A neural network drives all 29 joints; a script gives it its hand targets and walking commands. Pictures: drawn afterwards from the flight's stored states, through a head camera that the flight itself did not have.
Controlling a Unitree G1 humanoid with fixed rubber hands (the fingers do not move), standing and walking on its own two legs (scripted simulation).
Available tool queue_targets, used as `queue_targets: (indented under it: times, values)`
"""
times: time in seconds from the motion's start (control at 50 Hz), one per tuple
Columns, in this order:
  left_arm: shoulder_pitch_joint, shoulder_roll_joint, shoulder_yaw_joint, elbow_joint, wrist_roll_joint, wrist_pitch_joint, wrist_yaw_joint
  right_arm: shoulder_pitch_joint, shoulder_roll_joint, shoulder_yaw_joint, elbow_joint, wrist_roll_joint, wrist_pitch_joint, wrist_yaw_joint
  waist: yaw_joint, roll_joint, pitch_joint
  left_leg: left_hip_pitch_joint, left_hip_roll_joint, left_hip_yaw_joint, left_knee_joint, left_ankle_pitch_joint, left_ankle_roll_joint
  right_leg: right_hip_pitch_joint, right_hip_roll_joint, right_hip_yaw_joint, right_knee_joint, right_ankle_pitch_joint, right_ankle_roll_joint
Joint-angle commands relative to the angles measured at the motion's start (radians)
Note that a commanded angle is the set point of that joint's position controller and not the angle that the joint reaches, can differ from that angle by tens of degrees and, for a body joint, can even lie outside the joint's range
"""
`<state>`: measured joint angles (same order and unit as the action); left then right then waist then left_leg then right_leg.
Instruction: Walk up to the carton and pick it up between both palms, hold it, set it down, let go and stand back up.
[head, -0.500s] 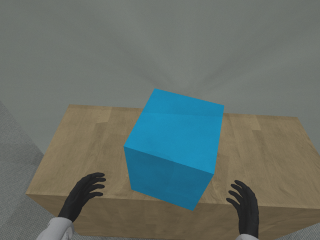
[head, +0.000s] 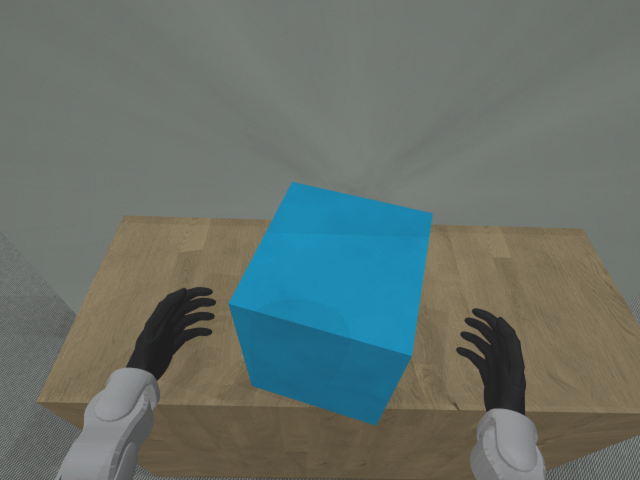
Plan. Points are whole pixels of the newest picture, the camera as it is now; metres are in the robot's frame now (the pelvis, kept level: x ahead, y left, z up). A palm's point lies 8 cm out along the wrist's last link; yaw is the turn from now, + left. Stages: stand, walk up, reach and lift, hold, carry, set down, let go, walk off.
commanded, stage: reach and lift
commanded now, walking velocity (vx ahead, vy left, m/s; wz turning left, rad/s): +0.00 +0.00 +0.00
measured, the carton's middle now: (335, 306) +0.35 +0.01 -0.02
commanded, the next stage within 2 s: none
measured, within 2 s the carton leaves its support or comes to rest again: neither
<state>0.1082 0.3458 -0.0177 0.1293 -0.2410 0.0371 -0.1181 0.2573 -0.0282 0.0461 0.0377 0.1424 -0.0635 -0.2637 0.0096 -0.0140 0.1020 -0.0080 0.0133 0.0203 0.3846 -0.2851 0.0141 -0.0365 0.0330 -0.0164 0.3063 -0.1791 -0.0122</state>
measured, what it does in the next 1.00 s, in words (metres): stands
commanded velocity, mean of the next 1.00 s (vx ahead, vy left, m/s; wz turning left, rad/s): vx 0.00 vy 0.00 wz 0.00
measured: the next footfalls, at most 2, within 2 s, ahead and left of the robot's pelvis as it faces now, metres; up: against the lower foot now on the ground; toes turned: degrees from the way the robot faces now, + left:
none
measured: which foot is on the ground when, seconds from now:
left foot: down 0.00-1.00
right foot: down 0.00-1.00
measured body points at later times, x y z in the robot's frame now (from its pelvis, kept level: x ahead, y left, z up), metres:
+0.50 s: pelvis -0.01 +0.01 +0.00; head -0.01 +0.03 +0.45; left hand +0.35 +0.20 +0.10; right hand +0.28 -0.19 +0.10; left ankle -0.04 +0.10 -0.75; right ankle +0.00 -0.12 -0.75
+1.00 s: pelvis -0.01 +0.01 +0.00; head +0.00 +0.03 +0.45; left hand +0.42 +0.19 +0.15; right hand +0.35 -0.20 +0.14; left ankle -0.04 +0.10 -0.75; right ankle +0.00 -0.12 -0.75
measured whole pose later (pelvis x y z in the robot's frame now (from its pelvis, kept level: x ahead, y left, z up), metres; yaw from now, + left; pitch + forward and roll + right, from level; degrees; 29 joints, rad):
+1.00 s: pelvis -0.01 +0.01 +0.00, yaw -1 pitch -1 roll -1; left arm -0.68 0.38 0.11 0.47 -0.17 0.45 -0.10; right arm -0.49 -0.15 -0.03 0.31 0.28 0.32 -0.25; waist -0.10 -0.04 0.03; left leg -0.11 0.01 0.03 0.37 -0.24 0.03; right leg -0.13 0.03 0.00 0.27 -0.12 0.00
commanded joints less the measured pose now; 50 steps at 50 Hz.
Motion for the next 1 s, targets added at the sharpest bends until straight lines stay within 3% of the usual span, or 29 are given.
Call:
queue_targets:
  times: [0.0, 0.1, 0.24, 0.44, 0.6, 0.74, 0.84, 0.98]
  values:
    - [-0.221, 0.115, 0.070, -0.165, -0.002, 0.012, 0.010, -0.148, -0.048, -0.014, -0.173, 0.011, 0.030, -0.002, -0.021, 0.086, -0.194, -0.077, 0.031, -0.018, -0.050, 0.336, -0.043, 0.116, -0.056, 0.069, -0.004, 0.254, -0.028]
    - [-0.335, 0.111, 0.088, -0.153, -0.003, 0.101, 0.010, -0.247, -0.074, -0.021, -0.172, 0.036, 0.109, -0.010, -0.029, 0.077, -0.204, -0.097, 0.026, -0.004, -0.075, 0.296, -0.035, 0.124, -0.053, 0.067, -0.008, 0.256, -0.021]
    - [-0.491, 0.099, 0.119, -0.083, 0.013, 0.226, -0.004, -0.399, -0.109, -0.041, -0.179, 0.058, 0.223, -0.017, -0.044, 0.020, -0.193, -0.120, 0.021, 0.010, -0.099, 0.260, -0.018, 0.123, -0.042, 0.061, -0.017, 0.266, -0.014]
    - [-0.739, 0.120, 0.159, -0.038, 0.043, 0.308, 0.007, -0.626, -0.148, -0.065, -0.124, 0.106, 0.299, -0.001, -0.052, 0.064, -0.312, -0.108, 0.014, 0.022, -0.081, 0.294, -0.023, 0.117, -0.024, 0.049, -0.003, 0.266, -0.018]
    - [-0.846, 0.109, 0.161, 0.020, 0.073, 0.374, 0.006, -0.747, -0.185, -0.092, -0.020, 0.132, 0.333, 0.000, -0.085, 0.082, -0.325, -0.083, 0.016, 0.014, -0.068, 0.347, -0.035, 0.111, -0.004, 0.032, -0.007, 0.290, -0.025]
    - [-1.018, 0.141, 0.149, 0.078, 0.049, 0.378, 0.027, -0.926, -0.202, -0.130, -0.001, 0.120, 0.334, 0.011, -0.099, 0.057, -0.421, -0.091, 0.014, 0.013, -0.051, 0.332, -0.030, 0.087, 0.004, 0.013, 0.009, 0.292, -0.015]
    - [-1.070, 0.160, 0.166, 0.147, 0.067, 0.379, 0.025, -0.980, -0.207, -0.107, 0.072, 0.133, 0.349, 0.017, -0.103, 0.048, -0.455, -0.079, 0.004, 0.007, -0.035, 0.407, -0.027, 0.133, 0.004, 0.017, 0.018, 0.383, -0.006]
    - [-1.163, 0.159, 0.158, 0.281, 0.088, 0.389, 0.009, -1.078, -0.217, -0.100, 0.199, 0.150, 0.371, 0.007, -0.127, 0.060, -0.435, -0.091, -0.006, 0.007, -0.039, 0.392, -0.024, 0.146, 0.002, 0.017, 0.012, 0.427, -0.003]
